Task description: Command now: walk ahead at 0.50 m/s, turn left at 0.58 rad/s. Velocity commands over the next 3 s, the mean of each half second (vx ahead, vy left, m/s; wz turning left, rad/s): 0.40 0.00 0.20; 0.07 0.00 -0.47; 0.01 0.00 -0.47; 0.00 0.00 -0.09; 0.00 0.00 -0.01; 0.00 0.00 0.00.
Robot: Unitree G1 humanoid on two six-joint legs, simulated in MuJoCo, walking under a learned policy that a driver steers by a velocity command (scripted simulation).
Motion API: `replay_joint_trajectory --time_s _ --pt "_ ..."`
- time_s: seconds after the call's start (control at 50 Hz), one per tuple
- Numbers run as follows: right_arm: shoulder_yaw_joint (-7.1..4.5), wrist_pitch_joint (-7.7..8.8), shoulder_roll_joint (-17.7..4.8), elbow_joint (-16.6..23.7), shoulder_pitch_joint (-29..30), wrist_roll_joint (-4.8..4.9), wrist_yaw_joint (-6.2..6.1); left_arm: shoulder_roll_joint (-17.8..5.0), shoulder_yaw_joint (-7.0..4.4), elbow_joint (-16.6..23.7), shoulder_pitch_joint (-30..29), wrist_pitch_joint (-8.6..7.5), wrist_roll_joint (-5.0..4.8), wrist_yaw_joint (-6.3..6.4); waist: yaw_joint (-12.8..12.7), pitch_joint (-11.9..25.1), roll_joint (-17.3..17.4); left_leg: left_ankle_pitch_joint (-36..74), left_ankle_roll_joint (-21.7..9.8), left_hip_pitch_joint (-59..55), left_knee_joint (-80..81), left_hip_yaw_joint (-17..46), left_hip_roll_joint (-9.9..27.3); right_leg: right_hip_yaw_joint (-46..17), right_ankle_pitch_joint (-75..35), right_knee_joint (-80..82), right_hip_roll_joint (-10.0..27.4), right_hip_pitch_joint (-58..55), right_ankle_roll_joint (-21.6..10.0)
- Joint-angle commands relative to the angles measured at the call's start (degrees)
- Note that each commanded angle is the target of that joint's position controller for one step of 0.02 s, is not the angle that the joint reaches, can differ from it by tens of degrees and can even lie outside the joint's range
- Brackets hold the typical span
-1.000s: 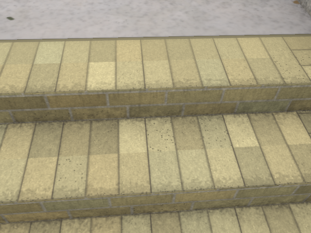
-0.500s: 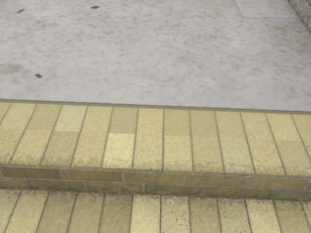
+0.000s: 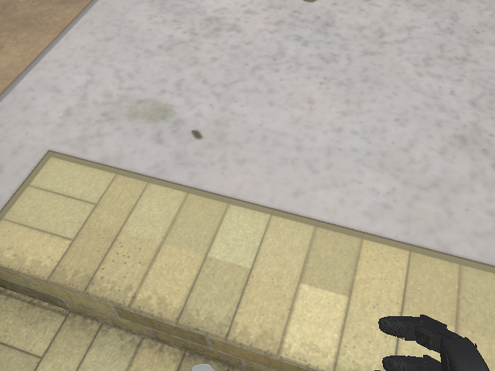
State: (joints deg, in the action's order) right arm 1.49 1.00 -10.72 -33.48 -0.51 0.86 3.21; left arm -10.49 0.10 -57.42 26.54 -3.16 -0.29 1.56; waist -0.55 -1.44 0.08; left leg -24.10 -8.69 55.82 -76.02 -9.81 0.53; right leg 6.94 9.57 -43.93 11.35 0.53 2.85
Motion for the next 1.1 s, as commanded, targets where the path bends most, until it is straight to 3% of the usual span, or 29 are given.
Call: replay_joint_trajectory --time_s 0.02,0.06,0.1,0.14,0.2,0.26,0.3,0.32,0.36,0.38,0.4,0.42,0.46,0.5,0.52,0.54,0.56,0.58,0.6,0.62,0.64,0.7,0.74,0.82,0.86,0.96,1.06,1.08,1.1 --pt "-5.68 -0.11 -14.6 -4.8 -23.3 -1.56 -2.05 -8.3 -3.57 9.2 -4.3 -4.79 -1.26 -3.84 6.4 29.9 7.2 -18.8 -7.4 -58.8 59.6 63.9 14.4 -16.8 0.7 -53.8 -12.5 34.0 -3.9" --pt "-4.12 1.68 -6.8 -8.2 -19.0 -1.19 -0.65 -2.9 -2.12 17.2 -18.0 -4.55 -0.14 -1.78 3.4 9.2 -1.0 -13.1 -3.4 -39.9 53.1 48.2 10.2 -14.4 0.8 -62.7 -10.0 44.7 -8.0" --pt "-2.04 3.08 -0.9 -11.7 -18.1 -2.79 -0.13 0.2 -0.17 20.7 -17.3 -4.34 0.74 -2.51 -1.4 5.2 1.5 -3.7 -2.1 -33.2 52.6 37.8 5.8 -14.4 1.6 -72.7 -8.7 49.3 -12.3" --pt "-1.68 3.2 0.1 -13.4 -18.3 -2.15 0.54 3.8 2.14 20.7 -14.1 -3.83 0.85 -2.9 -4.3 3.5 0.8 6.0 -1.2 -33.2 51.7 29.4 4.6 -13.1 -0.2 -75.4 -8.4 57.5 -13.2" --pt "-0.79 3.41 -0.5 -12.4 -14.4 -1.86 -0.14 -0.3 2.41 21.6 -15.8 -2.99 0.61 -3.3 -6.6 1.7 -1.4 12.7 2.3 -26.4 55.8 21.0 2.7 -10.2 -8.5 -58.5 -5.4 57.9 -10.7" --pt "-0.15 2.36 -0.5 -19.6 -26.6 -3.27 -0.31 6.5 4.15 19.6 -17.3 -1.55 -1.58 -2.77 -1.2 1.1 5.7 16.2 2.4 -37.1 53.0 23.7 7.8 -9.9 -2.0 -89.3 -10.4 79.3 -8.1" --pt "-0.24 1.6 -1.1 -21.6 -28.6 -2.86 -1.33 8.3 5.32 22.5 -24.3 -2.13 -2.13 -2.33 1.0 -3.7 3.7 16.2 5.6 -39.7 53.8 22.8 8.4 -13.7 -0.1 -86.9 -12.8 88.6 -8.1" --pt "-0.08 0.68 -0.6 -22.1 -28.4 -2.43 -1.76 8.4 5.99 25.2 -29.8 -2.51 -1.13 -2.61 1.5 -4.1 1.6 16.4 8.5 -37.6 54.8 19.5 6.8 -11.7 -3.7 -76.3 -13.1 87.6 -7.6" --pt "0.58 -0.83 0.9 -23.1 -29.8 -2.2 -4.23 8.1 6.78 28.4 -38.1 -2.93 -0.71 -2.64 3.7 -2.3 4.6 26.1 8.7 -35.5 58.9 17.6 6.5 -4.8 -6.7 -63.2 -13.4 82.4 -5.7" --pt "0.15 -0.83 -1.4 -23.5 -30.5 -2.22 -5.74 8.4 7.43 30.0 -41.2 -2.81 -0.66 -2.77 3.8 -0.7 6.4 37.7 7.8 -34.2 64.2 16.6 8.0 2.3 -4.6 -57.1 -12.8 76.6 -4.8" --pt "0.39 -1.09 -0.9 -25.0 -30.9 -2.38 -6.39 9.4 7.2 29.6 -41.0 -2.66 -0.01 -2.72 2.6 4.9 6.2 49.2 7.1 -40.1 64.6 15.1 8.2 2.4 -4.6 -55.6 -10.4 70.1 -5.1" --pt "-0.13 -0.36 -3.1 -24.6 -28.7 -2.5 -6.55 6.9 6.34 28.0 -35.7 -2.55 -0.31 -3.29 0.5 7.6 8.3 64.2 6.7 -42.0 64.9 10.7 9.1 4.4 -1.2 -47.3 -9.6 60.5 -6.2" --pt "-1.54 0.52 -9.2 -24.5 -30.0 -0.67 -6.41 1.6 4.13 27.2 -34.3 -2.16 -0.08 -3.38 -0.7 14.0 10.0 104.7 4.9 -49.8 59.9 9.2 10.6 9.8 5.4 -30.9 -15.7 41.0 -9.6" --pt "-1.86 0.67 -12.0 -22.6 -23.3 -0.09 -6.76 -4.1 1.7 22.0 -21.5 -0.93 -0.18 -4.17 -7.4 16.0 13.4 122.8 5.1 -68.9 46.8 10.8 14.1 3.8 10.4 -12.9 -16.8 39.9 -12.1" --pt "-2.47 1.43 -13.6 -19.9 -18.7 -1.49 -7.0 -7.4 0.24 18.7 -12.7 -0.21 0.35 -4.87 -11.1 18.5 12.5 117.0 5.7 -62.7 36.6 10.8 13.1 -6.1 6.4 -8.5 -15.5 27.1 -14.1" --pt "-2.42 2.6 -9.8 -15.4 -17.9 -1.59 -6.23 -11.2 -0.92 16.7 -6.4 0.33 3.52 -4.77 -10.8 23.6 -8.5 67.1 10.3 -39.9 9.1 11.6 0.2 -33.4 -8.7 2.2 -4.7 7.1 -24.7" --pt "-2.21 3.73 -5.8 -15.4 -20.0 -2.5 -3.58 -10.9 -0.85 17.9 -10.5 1.9 6.85 -2.24 -6.5 28.2 -20.3 9.8 12.3 -27.9 -16.5 19.3 -12.3 -59.9 -22.4 21.3 3.3 2.1 -31.0" --pt "-2.16 4.17 -4.3 -14.5 -23.0 -1.23 -1.15 -7.3 -0.24 19.1 -15.0 1.75 5.74 -1.33 -2.3 22.6 -11.4 6.8 9.9 -22.7 -26.5 24.5 -9.3 -55.3 -12.7 20.6 3.0 9.6 -26.1" --pt "-1.49 3.26 -2.4 -11.4 -16.3 -1.55 -0.83 -3.0 0.28 18.6 -17.3 1.29 2.4 -1.25 -1.1 11.8 -0.8 5.6 8.3 -16.9 -27.8 22.3 -7.7 -46.7 -2.5 17.0 -0.6 18.9 -21.9" --pt "-1.13 2.67 -1.0 -8.9 -13.4 -2.51 -0.89 -1.4 0.36 17.5 -19.3 0.72 0.47 -1.41 2.1 3.0 5.4 4.1 6.8 -13.1 -29.3 18.7 -5.9 -38.4 2.0 15.7 -3.8 27.8 -19.4" --pt "-1.28 2.34 -1.9 -7.7 -14.5 -2.81 -1.14 -0.7 0.34 17.0 -19.8 0.31 0.68 -1.36 4.2 2.0 6.8 4.4 5.5 -12.5 -28.6 17.7 -3.5 -32.1 2.7 16.1 -6.4 30.3 -17.2" --pt "-0.2 2.12 -0.6 -5.1 -17.4 -1.63 -2.49 -1.3 0.03 16.9 -17.3 -0.24 0.99 -1.55 5.8 1.7 0.7 6.9 5.2 -8.8 -29.3 15.1 -1.8 -26.1 -5.4 18.9 -9.0 28.9 -16.7" --pt "-0.07 2.71 -2.0 -2.3 -15.5 -2.04 -3.69 -5.0 -0.85 17.7 -15.0 -0.58 0.33 -1.64 5.8 3.6 0.6 10.8 6.0 -6.9 -18.2 14.0 -0.2 -23.3 -9.2 20.4 -10.9 25.7 -16.2" --pt "0.58 2.11 -2.3 3.9 -5.1 -2.74 -6.77 -9.6 -2.78 20.6 -13.0 3.24 -0.43 1.09 2.4 9.1 -5.3 13.2 11.6 -8.8 8.5 10.5 -2.2 -23.9 -19.2 20.3 -12.6 16.2 -14.4" --pt "-0.01 1.88 -3.7 2.7 -5.8 -1.87 -6.86 -10.0 -3.2 24.0 -14.7 3.19 0.65 1.54 1.2 14.2 -7.3 15.4 12.8 -12.5 12.9 12.0 -1.5 -26.8 -20.2 20.4 -9.3 11.9 -12.8" --pt "-1.38 2.42 -5.2 3.3 -1.4 -0.68 -6.63 -9.5 -3.86 27.4 -12.7 4.52 0.63 1.43 -2.7 8.3 -6.8 8.5 12.6 -10.0 23.0 15.8 -1.1 -36.5 -5.1 20.0 -5.3 8.2 -15.4" --pt "-3.19 3.63 -6.5 2.1 -4.1 0.04 -5.45 -9.3 -4.3 29.3 -15.1 5.42 -0.86 0.45 -0.1 7.3 -8.6 9.9 10.9 -27.6 46.2 14.7 -2.8 -37.4 -15.5 15.2 -8.0 10.0 -14.2" --pt "-4.09 3.74 -7.3 0.9 -6.6 0.06 -5.17 -9.2 -4.4 29.5 -16.4 5.36 -1.51 0.03 1.5 7.5 -8.4 18.1 10.0 -35.5 53.8 14.5 -1.8 -36.1 -12.3 12.7 -10.1 12.5 -12.6" --pt "-5.22 3.5 -9.9 0.7 -8.1 -0.81 -5.17 -7.1 -3.8 29.5 -15.2 4.9 -1.21 -0.66 1.5 10.3 -4.4 23.4 7.1 -46.2 52.8 18.9 5.0 -32.1 0.7 5.0 -13.0 18.9 -10.2"
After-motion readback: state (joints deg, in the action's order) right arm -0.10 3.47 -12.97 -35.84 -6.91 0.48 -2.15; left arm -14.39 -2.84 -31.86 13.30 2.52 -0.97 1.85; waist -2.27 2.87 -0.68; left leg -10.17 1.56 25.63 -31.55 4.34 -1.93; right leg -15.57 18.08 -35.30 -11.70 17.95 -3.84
